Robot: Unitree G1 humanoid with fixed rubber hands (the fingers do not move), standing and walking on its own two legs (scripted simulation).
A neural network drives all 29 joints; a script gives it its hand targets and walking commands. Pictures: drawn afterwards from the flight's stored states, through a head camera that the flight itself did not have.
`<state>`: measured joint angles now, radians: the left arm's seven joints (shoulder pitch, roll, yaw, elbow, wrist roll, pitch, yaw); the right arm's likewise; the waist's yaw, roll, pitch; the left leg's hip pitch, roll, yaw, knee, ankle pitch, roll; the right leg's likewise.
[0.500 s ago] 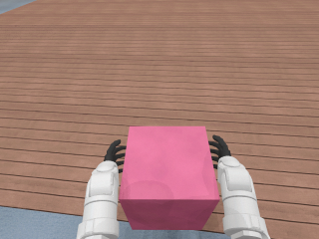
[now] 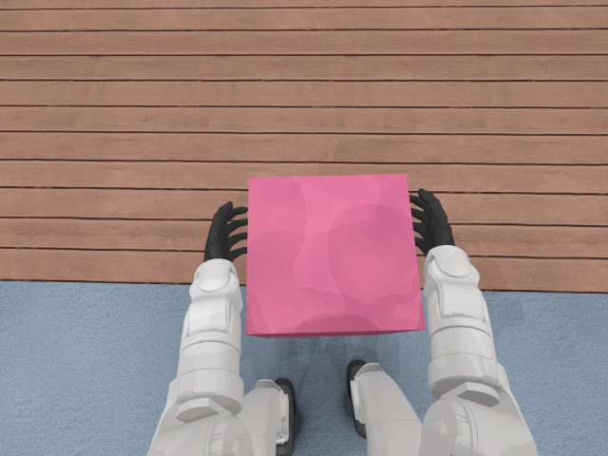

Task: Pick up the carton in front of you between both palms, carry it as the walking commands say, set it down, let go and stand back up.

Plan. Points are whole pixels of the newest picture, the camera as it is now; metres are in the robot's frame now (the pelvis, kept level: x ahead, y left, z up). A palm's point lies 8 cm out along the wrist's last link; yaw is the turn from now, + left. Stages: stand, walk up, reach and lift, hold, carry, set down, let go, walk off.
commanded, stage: set down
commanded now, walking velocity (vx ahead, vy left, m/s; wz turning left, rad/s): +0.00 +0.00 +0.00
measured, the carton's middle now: (325, 268) +0.35 -0.03 -0.14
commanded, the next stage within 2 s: none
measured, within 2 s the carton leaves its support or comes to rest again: neither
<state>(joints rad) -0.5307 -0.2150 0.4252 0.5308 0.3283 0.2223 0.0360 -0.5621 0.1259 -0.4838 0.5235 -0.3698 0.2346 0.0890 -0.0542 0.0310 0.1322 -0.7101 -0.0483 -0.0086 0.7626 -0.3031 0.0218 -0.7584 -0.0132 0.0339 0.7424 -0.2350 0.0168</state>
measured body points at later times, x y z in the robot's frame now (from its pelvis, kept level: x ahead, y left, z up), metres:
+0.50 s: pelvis -0.03 -0.02 -0.14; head +0.21 -0.03 +0.25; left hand +0.42 +0.11 -0.22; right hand +0.40 -0.20 -0.22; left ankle +0.03 +0.10 -0.70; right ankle +0.07 -0.13 -0.70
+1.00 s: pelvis -0.06 -0.01 -0.27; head +0.24 -0.01 +0.07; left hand +0.46 +0.10 -0.39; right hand +0.42 -0.20 -0.38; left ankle +0.03 +0.10 -0.70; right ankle +0.07 -0.13 -0.70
